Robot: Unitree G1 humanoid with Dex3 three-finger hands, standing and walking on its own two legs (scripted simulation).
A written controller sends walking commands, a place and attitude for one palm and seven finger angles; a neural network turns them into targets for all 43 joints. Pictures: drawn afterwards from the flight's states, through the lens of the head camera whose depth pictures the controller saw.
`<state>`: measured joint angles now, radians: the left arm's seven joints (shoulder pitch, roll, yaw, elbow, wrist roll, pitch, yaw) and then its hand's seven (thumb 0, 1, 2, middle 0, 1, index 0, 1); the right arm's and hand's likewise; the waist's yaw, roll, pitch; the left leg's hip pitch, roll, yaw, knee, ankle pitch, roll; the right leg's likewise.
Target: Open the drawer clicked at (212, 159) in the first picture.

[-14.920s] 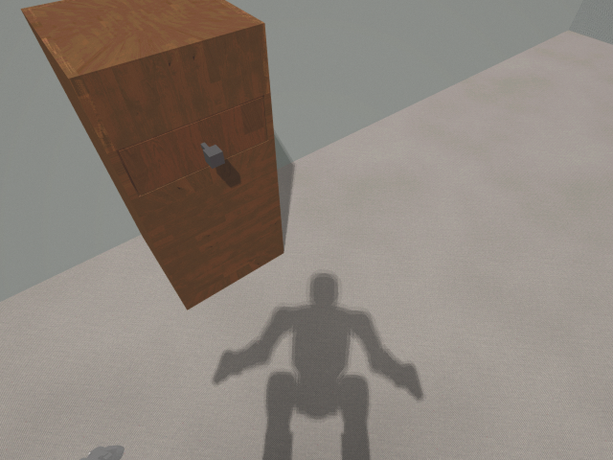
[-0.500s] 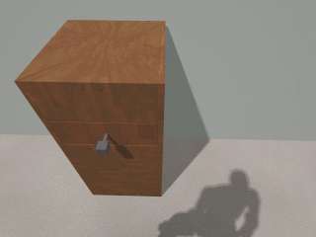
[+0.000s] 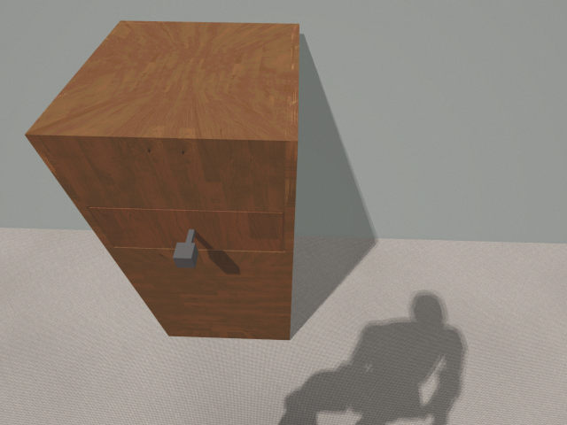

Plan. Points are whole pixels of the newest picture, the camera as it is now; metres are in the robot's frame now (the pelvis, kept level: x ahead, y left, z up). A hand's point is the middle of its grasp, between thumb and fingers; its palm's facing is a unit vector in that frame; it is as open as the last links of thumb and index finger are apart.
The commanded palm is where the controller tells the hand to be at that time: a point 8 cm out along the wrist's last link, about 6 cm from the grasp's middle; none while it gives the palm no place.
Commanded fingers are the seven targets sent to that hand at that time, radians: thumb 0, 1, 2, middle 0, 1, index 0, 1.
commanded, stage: shuffle to correct the standing spot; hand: left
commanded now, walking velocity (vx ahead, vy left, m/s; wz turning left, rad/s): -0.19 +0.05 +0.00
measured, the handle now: (188, 247) +0.45 +0.23 -0.12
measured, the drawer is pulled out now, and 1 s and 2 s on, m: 0.00 0.00 0.00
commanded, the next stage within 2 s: come to a stop and stand still in 0.04 s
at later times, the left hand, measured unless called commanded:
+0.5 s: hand out of the picture -0.02 +0.19 -0.17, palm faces +0.05 -0.98 -0.19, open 7.3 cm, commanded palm none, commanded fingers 0.00 0.90 0.90 -0.20 -0.30 -0.20 -0.30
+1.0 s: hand out of the picture -0.06 +0.18 -0.18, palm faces +0.06 -0.99 -0.16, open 7.3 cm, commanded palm none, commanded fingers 0.00 0.90 0.90 -0.20 -0.30 -0.20 -0.30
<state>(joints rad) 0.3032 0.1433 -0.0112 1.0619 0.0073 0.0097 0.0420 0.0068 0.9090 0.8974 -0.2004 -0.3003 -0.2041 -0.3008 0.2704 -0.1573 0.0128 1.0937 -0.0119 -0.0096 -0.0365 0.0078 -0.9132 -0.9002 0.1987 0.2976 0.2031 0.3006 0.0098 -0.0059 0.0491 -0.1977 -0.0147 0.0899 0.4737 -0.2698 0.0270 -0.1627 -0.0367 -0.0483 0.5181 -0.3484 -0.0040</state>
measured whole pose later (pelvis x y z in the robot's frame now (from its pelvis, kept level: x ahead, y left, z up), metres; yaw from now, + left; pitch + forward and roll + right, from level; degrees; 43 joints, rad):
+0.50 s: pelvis -0.05 +0.01 +0.00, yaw +1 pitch +0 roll +1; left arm 0.26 0.18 0.01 1.03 0.02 0.01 0.02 0.01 0.92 0.90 -0.20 -0.30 -0.20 -0.30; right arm 0.30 -0.14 0.01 1.07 -0.03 0.00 -0.02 0.00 -0.91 -0.90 0.20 0.30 0.20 0.30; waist 0.01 -0.03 0.01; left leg -0.23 -0.02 0.06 0.50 -0.27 0.03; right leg -0.25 -0.03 -0.04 0.53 -0.27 -0.01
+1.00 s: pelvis -0.05 +0.02 +0.00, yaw +2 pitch -2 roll +0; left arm 0.32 0.14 -0.02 1.09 0.01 -0.01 0.04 0.01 0.92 0.90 -0.20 -0.30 -0.20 -0.30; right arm 0.29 -0.16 0.02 1.09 -0.01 -0.02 -0.02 0.01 -0.92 -0.90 0.20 0.30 0.20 0.30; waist 0.00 -0.01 0.01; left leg -0.19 -0.02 0.04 0.49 -0.27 0.04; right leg -0.17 -0.04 -0.06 0.48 -0.27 0.01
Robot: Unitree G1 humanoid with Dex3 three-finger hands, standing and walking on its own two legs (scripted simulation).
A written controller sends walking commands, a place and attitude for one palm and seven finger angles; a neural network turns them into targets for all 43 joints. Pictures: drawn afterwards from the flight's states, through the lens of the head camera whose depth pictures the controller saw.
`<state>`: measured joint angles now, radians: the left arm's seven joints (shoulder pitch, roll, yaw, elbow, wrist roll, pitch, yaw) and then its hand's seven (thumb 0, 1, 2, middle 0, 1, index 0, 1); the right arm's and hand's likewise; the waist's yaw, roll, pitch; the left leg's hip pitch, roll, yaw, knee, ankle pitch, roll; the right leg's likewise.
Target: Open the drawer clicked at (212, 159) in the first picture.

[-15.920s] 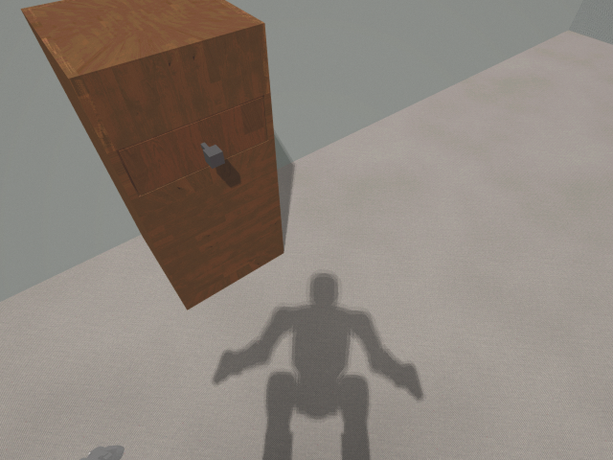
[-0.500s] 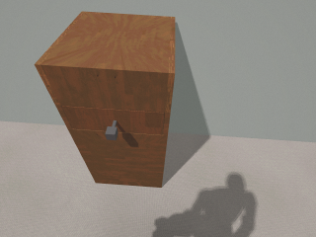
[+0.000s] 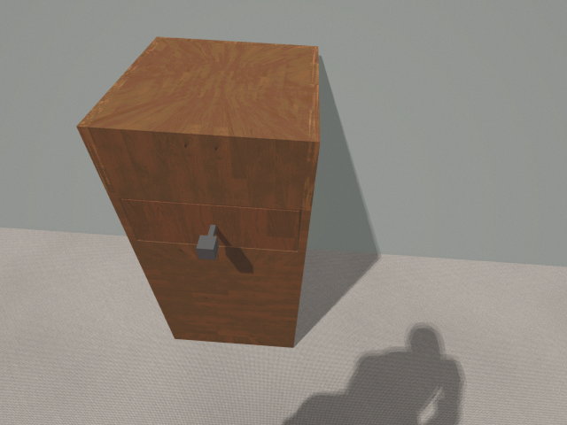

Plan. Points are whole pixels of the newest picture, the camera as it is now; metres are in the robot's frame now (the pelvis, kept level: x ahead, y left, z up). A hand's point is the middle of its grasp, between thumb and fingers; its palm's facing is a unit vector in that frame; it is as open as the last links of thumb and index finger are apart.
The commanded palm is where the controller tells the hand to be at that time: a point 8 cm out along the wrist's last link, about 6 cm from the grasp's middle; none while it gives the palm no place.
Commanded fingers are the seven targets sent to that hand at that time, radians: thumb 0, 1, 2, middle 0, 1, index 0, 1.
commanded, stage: come to a stop and stand still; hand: left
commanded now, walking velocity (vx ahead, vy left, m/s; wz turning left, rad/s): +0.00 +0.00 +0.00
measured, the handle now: (209, 240) +0.51 +0.19 -0.12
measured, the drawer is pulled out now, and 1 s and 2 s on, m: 0.00 0.00 0.00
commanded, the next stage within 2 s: look again from close up in 0.08 s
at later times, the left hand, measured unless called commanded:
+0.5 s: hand out of the picture -0.04 +0.16 -0.18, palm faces +0.03 -0.99 -0.13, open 7.3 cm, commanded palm none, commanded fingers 0.00 0.90 0.90 -0.20 -0.30 -0.20 -0.30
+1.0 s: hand out of the picture +0.10 +0.21 -0.09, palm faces -0.13 -0.75 -0.64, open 7.4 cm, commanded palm +0.10 +0.21 -0.05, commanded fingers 0.00 0.67 0.80 -0.22 -0.45 -0.22 -0.45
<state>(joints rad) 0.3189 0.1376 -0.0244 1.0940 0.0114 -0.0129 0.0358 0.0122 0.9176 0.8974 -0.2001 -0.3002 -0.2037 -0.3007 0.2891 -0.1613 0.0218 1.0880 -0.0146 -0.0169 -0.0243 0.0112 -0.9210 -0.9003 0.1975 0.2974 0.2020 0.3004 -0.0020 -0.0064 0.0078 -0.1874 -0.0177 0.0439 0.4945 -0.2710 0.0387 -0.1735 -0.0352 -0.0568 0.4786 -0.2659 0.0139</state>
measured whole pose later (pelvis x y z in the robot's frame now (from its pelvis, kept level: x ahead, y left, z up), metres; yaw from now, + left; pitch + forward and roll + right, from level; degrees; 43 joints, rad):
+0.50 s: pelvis -0.01 +0.01 +0.00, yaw +0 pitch -2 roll +0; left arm 0.37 0.12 -0.02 1.11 0.02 -0.01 0.03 0.01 0.91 0.90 -0.20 -0.30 -0.20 -0.30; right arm 0.33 -0.12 0.02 1.12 -0.01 -0.02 -0.02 0.00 -0.91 -0.90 0.20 0.30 0.20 0.30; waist 0.00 -0.02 0.02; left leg -0.19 -0.04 0.05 0.43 -0.22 0.06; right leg -0.18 -0.06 -0.05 0.43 -0.22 0.03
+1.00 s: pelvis -0.01 +0.00 -0.01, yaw -1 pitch +1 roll +1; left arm 0.55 0.29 -0.12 0.18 0.30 0.13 0.27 0.09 0.92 0.87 -0.21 -0.34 -0.21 -0.34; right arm 0.36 -0.23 0.00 0.84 0.04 -0.28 -0.09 0.03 -0.93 -0.90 0.20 0.30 0.20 0.30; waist -0.01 0.03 -0.04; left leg -0.31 -0.04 0.07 0.59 -0.30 0.05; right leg -0.33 -0.06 -0.03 0.64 -0.33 0.01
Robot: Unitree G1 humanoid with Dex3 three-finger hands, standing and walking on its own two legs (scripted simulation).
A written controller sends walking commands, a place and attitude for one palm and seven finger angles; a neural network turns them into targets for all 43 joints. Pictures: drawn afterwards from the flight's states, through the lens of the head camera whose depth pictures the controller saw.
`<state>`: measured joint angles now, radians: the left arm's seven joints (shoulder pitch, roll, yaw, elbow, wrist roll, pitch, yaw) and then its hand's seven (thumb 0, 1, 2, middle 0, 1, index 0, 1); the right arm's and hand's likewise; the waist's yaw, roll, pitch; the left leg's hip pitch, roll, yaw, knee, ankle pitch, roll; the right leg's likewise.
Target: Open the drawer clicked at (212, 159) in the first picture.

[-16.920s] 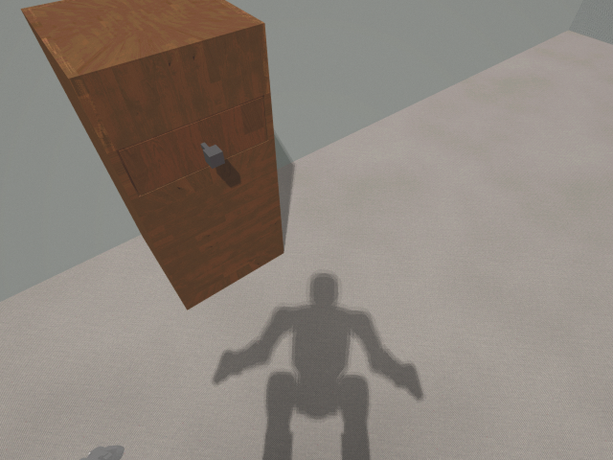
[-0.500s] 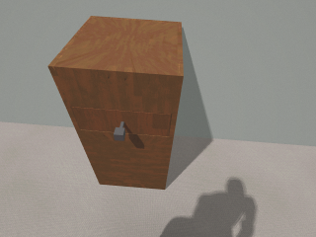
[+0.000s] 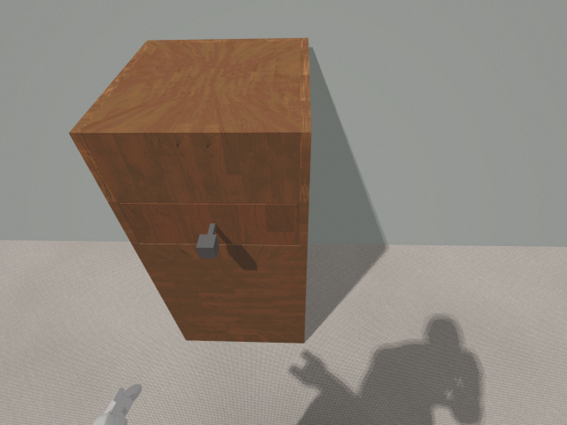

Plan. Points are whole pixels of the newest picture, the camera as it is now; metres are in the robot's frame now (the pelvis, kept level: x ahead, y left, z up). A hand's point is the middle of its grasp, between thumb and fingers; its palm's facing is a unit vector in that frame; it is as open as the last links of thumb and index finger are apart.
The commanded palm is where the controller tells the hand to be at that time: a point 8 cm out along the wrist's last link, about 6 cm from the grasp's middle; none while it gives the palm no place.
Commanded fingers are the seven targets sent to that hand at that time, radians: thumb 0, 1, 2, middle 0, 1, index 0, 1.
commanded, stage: raise the hand with hooked fingers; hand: left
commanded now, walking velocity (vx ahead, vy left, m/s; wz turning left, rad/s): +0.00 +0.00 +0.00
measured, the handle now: (209, 239) +0.52 +0.20 -0.11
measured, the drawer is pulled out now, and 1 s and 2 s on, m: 0.00 0.00 0.00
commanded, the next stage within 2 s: move the hooked fingers above the handle in 1.72 s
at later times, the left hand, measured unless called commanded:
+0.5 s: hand (153, 373) +0.20 +0.20 -0.02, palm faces +0.05 -0.08 -1.00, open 10.1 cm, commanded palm +0.18 +0.20 +0.03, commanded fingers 0.00 0.08 0.55 -0.26 -0.82 -0.26 -0.82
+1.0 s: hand (162, 295) +0.29 +0.20 +0.03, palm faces +0.06 -0.11 -0.99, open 12.9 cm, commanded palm +0.27 +0.20 +0.10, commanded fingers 0.00 -0.50 0.30 -0.30 -1.20 -0.30 -1.20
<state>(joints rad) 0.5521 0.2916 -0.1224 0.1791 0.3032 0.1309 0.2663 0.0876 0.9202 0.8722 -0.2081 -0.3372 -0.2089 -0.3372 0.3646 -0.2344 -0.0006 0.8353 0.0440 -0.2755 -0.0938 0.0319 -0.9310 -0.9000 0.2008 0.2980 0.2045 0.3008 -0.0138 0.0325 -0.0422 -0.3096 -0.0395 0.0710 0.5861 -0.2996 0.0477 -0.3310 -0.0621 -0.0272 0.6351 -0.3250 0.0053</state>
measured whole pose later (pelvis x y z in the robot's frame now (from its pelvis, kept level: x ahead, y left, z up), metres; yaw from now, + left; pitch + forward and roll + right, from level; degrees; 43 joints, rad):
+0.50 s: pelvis +0.01 -0.05 -0.04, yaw +1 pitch +10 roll +2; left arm 0.39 0.36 -0.01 -0.03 1.03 -0.05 0.42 0.01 0.29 0.64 -0.27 -0.69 -0.27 -0.69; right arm 0.04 -0.21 0.00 0.52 -0.08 0.08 0.03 0.01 -0.90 -0.90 0.20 0.30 0.20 0.30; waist 0.11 0.03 -0.12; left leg -0.63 0.03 0.03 0.89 -0.44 -0.03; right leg -0.64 0.00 -0.07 0.93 -0.47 -0.06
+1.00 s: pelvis +0.03 -0.02 -0.01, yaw -3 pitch +6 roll +1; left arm 0.19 0.38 -0.06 -0.01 0.99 0.05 0.29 0.00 -0.27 0.39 -0.30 -1.06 -0.31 -1.06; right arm 0.14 -0.27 -0.06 0.60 -0.02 0.10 -0.02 0.01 -0.91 -0.90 0.20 0.30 0.20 0.30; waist 0.05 0.06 -0.07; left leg -0.40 -0.01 0.03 0.66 -0.37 0.01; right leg -0.43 -0.01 0.00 0.69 -0.37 -0.02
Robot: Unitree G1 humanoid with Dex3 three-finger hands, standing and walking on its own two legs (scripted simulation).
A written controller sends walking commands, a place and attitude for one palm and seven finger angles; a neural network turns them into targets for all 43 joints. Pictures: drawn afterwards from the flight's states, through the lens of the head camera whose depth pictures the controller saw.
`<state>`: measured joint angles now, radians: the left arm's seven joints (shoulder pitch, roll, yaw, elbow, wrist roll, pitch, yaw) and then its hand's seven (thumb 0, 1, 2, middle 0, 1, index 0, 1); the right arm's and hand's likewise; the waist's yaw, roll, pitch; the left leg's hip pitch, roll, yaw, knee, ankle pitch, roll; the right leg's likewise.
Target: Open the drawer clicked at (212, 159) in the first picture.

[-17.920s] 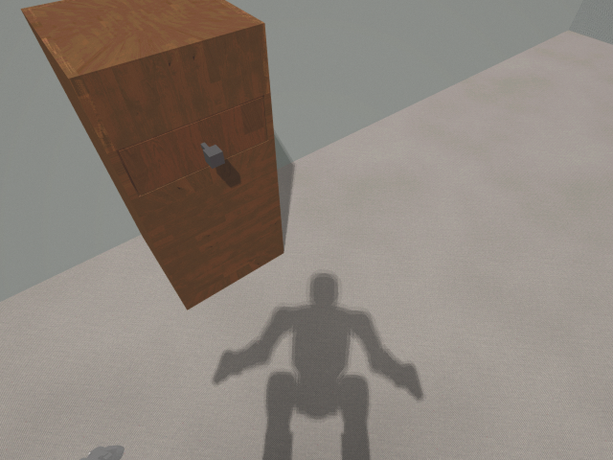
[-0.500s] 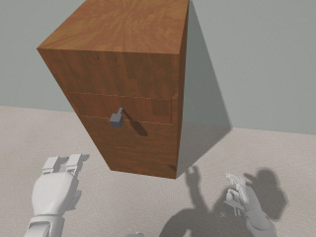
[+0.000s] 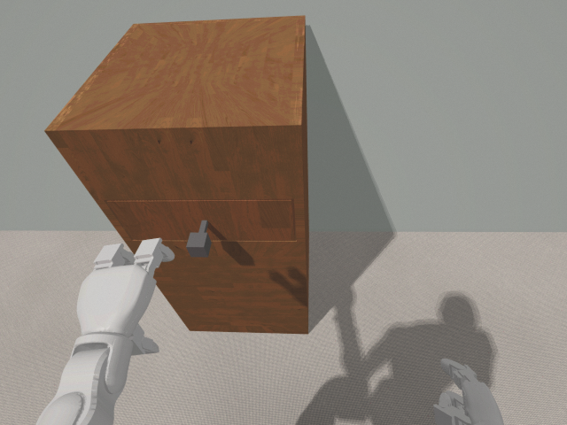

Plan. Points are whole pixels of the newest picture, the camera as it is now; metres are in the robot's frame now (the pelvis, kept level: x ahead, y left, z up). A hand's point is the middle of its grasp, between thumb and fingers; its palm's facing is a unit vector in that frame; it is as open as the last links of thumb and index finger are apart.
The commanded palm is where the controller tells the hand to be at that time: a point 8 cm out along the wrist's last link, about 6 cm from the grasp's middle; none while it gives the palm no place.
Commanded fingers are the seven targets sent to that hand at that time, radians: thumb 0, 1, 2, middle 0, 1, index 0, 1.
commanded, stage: raise the hand with hooked fingers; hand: left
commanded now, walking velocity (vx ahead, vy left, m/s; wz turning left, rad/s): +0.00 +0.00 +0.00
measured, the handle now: (201, 237) +0.48 +0.24 -0.10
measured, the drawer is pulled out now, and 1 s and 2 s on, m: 0.00 0.00 0.00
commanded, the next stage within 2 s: move the hooked fingers above the handle in 0.72 s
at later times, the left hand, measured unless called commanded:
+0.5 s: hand (121, 260) +0.30 +0.26 +0.09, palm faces -0.01 -0.08 -1.00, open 13.8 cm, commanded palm +0.27 +0.26 +0.14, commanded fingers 0.00 -0.50 0.30 -0.30 -1.20 -0.30 -1.20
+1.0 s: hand (138, 269) +0.30 +0.24 +0.07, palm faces -0.02 -0.08 -1.00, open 13.8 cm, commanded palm +0.29 +0.25 +0.13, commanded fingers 0.00 -0.50 0.30 -0.30 -1.20 -0.30 -1.20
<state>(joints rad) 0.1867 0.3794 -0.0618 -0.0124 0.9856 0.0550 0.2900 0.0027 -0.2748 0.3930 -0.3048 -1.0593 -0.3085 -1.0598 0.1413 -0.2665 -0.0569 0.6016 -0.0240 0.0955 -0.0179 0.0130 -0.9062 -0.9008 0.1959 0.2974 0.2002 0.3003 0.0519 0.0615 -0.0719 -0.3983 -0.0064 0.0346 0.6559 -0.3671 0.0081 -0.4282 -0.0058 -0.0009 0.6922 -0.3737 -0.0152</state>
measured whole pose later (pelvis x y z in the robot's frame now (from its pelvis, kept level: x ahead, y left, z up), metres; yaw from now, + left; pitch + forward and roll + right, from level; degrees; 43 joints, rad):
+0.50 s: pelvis +0.00 +0.02 +0.02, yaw +1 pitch +3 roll +0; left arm -0.09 0.46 -0.06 0.10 0.94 0.02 0.04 0.00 -0.49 0.30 -0.32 -1.20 -0.32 -1.20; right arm 0.16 -0.24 0.00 0.59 0.00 0.13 -0.01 0.01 -0.90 -0.90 0.20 0.30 0.20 0.30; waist 0.07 0.08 -0.02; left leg -0.27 -0.03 0.02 0.50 -0.28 0.03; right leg -0.28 -0.02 -0.01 0.52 -0.28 0.01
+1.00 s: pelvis -0.01 +0.00 +0.01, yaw +1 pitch +4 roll +1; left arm -0.12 0.44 -0.08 0.20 0.95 -0.01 0.11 0.00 -0.49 0.30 -0.32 -1.20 -0.32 -1.20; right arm 0.15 -0.25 -0.02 0.61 0.02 0.10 -0.03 0.01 -0.90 -0.90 0.20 0.30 0.20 0.30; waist 0.07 0.07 -0.03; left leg -0.30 -0.01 0.01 0.51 -0.28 0.01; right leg -0.32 -0.01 -0.02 0.55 -0.29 -0.02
